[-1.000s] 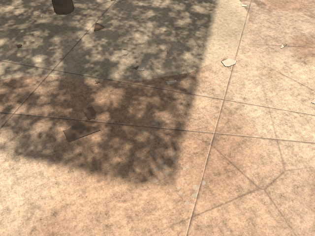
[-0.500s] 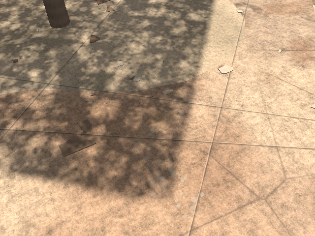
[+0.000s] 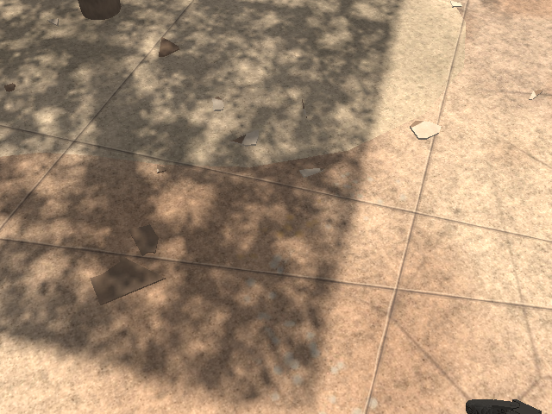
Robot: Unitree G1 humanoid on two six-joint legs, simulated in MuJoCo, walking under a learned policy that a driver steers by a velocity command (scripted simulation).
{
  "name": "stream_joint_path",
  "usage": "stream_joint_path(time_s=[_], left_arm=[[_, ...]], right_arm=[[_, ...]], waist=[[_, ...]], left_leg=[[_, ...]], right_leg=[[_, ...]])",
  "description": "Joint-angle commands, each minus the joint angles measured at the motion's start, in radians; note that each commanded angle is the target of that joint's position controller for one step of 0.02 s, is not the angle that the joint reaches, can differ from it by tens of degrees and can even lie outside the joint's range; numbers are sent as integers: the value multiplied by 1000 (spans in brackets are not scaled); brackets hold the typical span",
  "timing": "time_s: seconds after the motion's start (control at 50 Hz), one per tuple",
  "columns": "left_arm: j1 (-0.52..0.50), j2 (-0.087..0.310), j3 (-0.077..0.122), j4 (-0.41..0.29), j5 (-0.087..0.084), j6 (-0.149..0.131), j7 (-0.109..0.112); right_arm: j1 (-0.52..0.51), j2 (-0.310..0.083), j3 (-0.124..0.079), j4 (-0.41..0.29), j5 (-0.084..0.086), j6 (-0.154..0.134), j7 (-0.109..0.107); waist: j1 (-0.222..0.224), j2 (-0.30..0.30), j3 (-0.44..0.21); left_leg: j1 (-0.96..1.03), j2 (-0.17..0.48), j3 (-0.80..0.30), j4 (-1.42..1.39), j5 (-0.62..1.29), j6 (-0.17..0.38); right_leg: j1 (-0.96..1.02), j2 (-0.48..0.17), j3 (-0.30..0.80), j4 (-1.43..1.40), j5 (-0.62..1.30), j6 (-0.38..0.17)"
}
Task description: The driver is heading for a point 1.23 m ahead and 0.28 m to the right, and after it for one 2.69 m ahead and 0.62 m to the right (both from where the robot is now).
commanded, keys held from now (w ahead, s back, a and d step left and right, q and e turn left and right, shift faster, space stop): w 0.84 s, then w+e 0.16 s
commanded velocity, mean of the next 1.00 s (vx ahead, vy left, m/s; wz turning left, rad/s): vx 0.49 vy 0.00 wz -0.03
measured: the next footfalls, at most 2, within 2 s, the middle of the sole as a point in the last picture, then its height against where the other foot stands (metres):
right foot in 0.46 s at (360, 410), level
left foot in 1.02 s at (262, 287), level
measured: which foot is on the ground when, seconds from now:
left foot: down 0.00-0.48, up 0.50-1.00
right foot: up 0.00-0.44, down 0.46-1.00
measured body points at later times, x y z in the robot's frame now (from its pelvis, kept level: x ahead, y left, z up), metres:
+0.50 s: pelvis +0.30 -0.04 +0.00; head +0.33 -0.06 +0.45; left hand +0.50 +0.19 -0.09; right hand +0.25 -0.31 -0.14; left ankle +0.11 +0.09 -0.70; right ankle +0.42 -0.14 -0.72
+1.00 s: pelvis +0.57 -0.02 +0.01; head +0.60 -0.02 +0.46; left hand +0.52 +0.24 -0.13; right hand +0.79 -0.25 -0.08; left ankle +0.73 +0.10 -0.71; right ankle +0.42 -0.14 -0.72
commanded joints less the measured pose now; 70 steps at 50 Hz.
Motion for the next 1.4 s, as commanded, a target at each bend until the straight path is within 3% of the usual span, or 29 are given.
stream_joint_path(time_s=[0.02, 0.04, 0.06, 0.12, 0.2, 0.28, 0.4, 0.44, 0.46, 0.48, 0.5, 0.52, 0.54, 0.56, 0.6, 0.64, 0.7, 0.82, 0.92, 0.98, 1.02, 1.04, 1.06, 1.08, 1.1, 1.12, 1.16, 1.24, 1.4], left_arm=[[-78, 126, 22, -120, -39, -63, -4], [-107, 126, 32, -122, -28, -58, 7], [-82, 108, 38, -117, -16, -42, 13], [-68, 63, 39, -125, -8, -6, 19], [-257, 89, 47, -200, 9, -8, 16], [-421, 66, 33, -243, 2, -20, -4], [-525, 100, 31, -302, -7, -31, -40], [-415, 144, 51, -281, -8, -35, -42], [-247, 189, 77, -229, -7, -35, -37], [-53, 269, 100, -189, 5, -32, -28], [8, 335, 112, -162, 13, -27, -35], [-9, 231, 82, -172, 8, -29, -36], [-100, 188, 68, -190, 6, -32, -33], [-185, 168, 59, -210, 11, -33, -32], [-252, 117, 44, -213, 27, -38, -38], [-232, 116, 44, -194, 23, -42, -41], [-189, 157, 55, -170, 19, -41, -25], [-105, 171, 56, -134, 8, -26, -2], [-29, 176, 63, -91, -5, -4, 5], [-64, 202, 76, -98, -8, 9, 12], [-98, 165, 61, -120, 2, 14, 11], [-42, 85, 38, -147, 15, 6, 9], [37, 16, 17, -148, -3, -10, 7], [-34, 133, 48, -149, -30, -18, 8], [-106, 164, 58, -175, -39, -19, 11], [-139, 157, 63, -179, -28, -15, 16], [-116, 111, 70, -177, -21, 10, 15], [-160, 83, 75, -216, -16, 47, 13], [-408, 60, 55, -317, -4, 37, -34]], right_arm=[[235, -131, -31, 42, -1, 1, -5], [173, -95, -20, 35, -11, -5, 2], [148, -72, -12, 39, -21, -11, 6], [189, -82, -12, 75, -20, -16, 2], [273, -133, -18, 101, -19, -12, -30], [355, -160, -20, 116, -6, -2, -43], [437, -178, -33, 153, 4, 30, -50], [401, -192, -38, 143, 1, 42, -50], [389, -171, -29, 135, -5, 48, -49], [402, -133, -11, 109, -24, 47, -48], [531, 12, 29, 108, -18, 24, -37], [481, -93, 8, 119, 6, -3, -32], [381, -154, -8, 87, 29, -19, -28], [321, -154, -9, 74, 27, -25, -35], [305, -131, -20, 74, 6, -7, -42], [331, -86, -17, 80, 3, 18, -43], [245, -83, -20, 48, -8, 33, -46], [33, -62, -13, -13, -7, 22, -33], [-91, -77, -10, -68, 1, 5, -10], [-21, -124, -28, -60, 3, -13, -3], [258, -205, -70, 15, -5, -19, -16], [413, -292, -92, 39, -25, -17, -25], [442, -289, -86, 45, -23, -8, -19], [399, -195, -61, 38, -16, -8, -21], [315, -154, -48, 23, -11, -8, -24], [243, -126, -39, 15, -16, -9, -22], [178, -89, -31, 21, -31, -14, -21], [192, -119, -45, 45, -34, -22, -36], [284, -180, -61, 62, -22, 4, -64]], waist=[[-117, 91, -150], [-78, 35, -92], [-36, 57, -75], [-2, 84, -32], [-36, 54, 16], [-91, 50, 26], [-98, 58, 37], [-25, 86, -36], [53, 75, -137], [110, -25, -296], [37, -301, -417], [67, -209, -407], [54, -156, -261], [26, -65, -186], [-35, -39, -116], [-58, -51, -97], [-54, -34, -43], [3, -45, 7], [26, -47, 49], [-33, -76, 3], [-163, -60, -178], [-174, 100, -343], [-145, 322, -461], [-155, 222, -351], [-136, 169, -219], [-105, 102, -151], [-46, 133, -88], [-27, 91, -31], [-101, 37, 41]], left_leg=[[585, 345, -563, -366, -164, 188], [431, 303, -441, -392, -49, 162], [332, 259, -347, -420, 0, 141], [211, 222, -243, -484, 59, 157], [261, 220, -198, -514, 114, 160], [316, 195, -135, -512, 129, 123], [549, 287, -157, -400, 205, 99], [564, 273, -132, -261, 474, 71], [513, 217, -91, -66, 583, 45], [308, 152, -41, 254, 355, 9], [-97, -47, -53, 600, -310, -55], [-209, -6, -197, 730, -414, -37], [-272, 46, -183, 748, -335, -19], [-238, 100, -156, 708, -241, -18], [-135, 159, -152, 602, -146, -23], [-94, 169, -140, 538, -121, -34], [-179, 180, -128, 405, -19, -61], [-170, 135, -82, 60, 251, -77], [-180, 107, -98, -74, 194, -61], [-27, 73, -86, -120, 105, -40], [390, 82, -90, -104, 107, 13], [773, 319, -379, -91, 51, 106], [923, 462, -746, -241, -116, 188], [824, 422, -689, -283, -213, 144], [675, 402, -539, -307, -189, 103], [531, 366, -437, -345, -127, 84], [361, 308, -274, -414, -38, 66], [312, 298, -111, -474, 100, 90], [446, 301, 83, -480, 200, 71]], right_leg=[[-621, -59, 51, 425, 94, -42], [-565, -97, 31, 361, 161, -41], [-487, -130, 37, 305, 203, -41], [-445, -150, 13, 212, 232, -27], [-591, -161, -1, -31, 438, 11], [-536, -105, -55, -302, 600, 15], [-556, -74, -45, -443, 469, -30], [-376, -23, -88, -467, 407, -64], [-152, 5, -109, -472, 418, -94], [169, -167, 87, -445, 425, -160], [492, -384, 589, -582, 212, -320], [488, -374, 678, -658, 135, -297], [364, -344, 518, -664, 207, -249], [217, -309, 388, -685, 338, -228], [26, -242, 234, -744, 477, -204], [-33, -220, 173, -792, 514, -215], [-46, -217, 115, -838, 543, -225], [-20, -171, 8, -866, 500, -179], [104, -225, 54, -794, 512, -175], [127, -245, 92, -697, 624, -151], [-2, -148, 35, -381, 746, -98], [-325, -25, -37, -15, 436, -37], [-561, 67, 21, 226, -124, -10], [-641, 6, 97, 333, -95, -20], [-676, -40, 66, 336, 1, -32], [-631, -84, 53, 302, 89, -33], [-523, -134, 59, 235, 182, -34], [-571, -149, 55, 163, 297, -21], [-622, -120, -47, -216, 523, -18]])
